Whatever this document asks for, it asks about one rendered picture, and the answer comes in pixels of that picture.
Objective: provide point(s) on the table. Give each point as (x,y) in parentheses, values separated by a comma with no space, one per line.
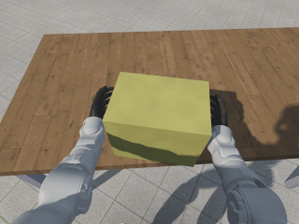
(254,70)

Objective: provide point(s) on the right robot hand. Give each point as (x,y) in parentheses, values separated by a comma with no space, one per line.
(219,113)

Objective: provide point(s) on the right robot upper arm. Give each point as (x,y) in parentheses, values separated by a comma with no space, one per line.
(254,206)

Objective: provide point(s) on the left robot hand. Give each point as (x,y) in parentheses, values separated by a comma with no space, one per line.
(99,108)

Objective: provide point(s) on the robot left forearm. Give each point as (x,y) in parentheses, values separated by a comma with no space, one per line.
(86,153)

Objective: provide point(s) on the left robot upper arm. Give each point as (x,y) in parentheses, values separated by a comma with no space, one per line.
(65,195)

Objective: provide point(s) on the robot right forearm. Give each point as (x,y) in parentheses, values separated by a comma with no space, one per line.
(231,168)

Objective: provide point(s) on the carton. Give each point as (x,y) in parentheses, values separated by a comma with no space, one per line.
(155,118)

